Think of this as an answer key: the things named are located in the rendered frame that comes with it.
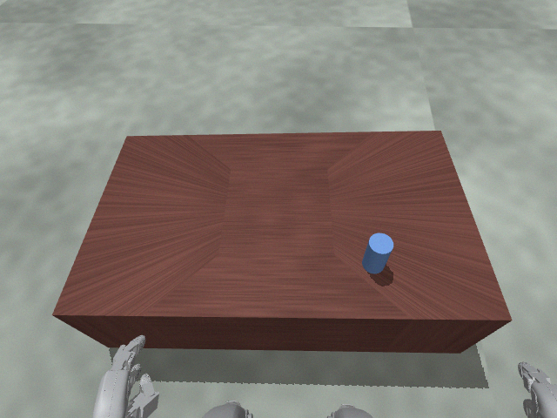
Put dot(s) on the can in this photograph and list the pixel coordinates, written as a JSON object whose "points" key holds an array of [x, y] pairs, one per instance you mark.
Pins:
{"points": [[377, 252]]}

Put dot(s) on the right robot hand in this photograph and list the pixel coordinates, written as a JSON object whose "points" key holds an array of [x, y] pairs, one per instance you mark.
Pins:
{"points": [[544, 394]]}

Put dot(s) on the left robot hand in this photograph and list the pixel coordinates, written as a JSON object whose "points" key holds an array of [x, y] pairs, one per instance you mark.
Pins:
{"points": [[115, 386]]}

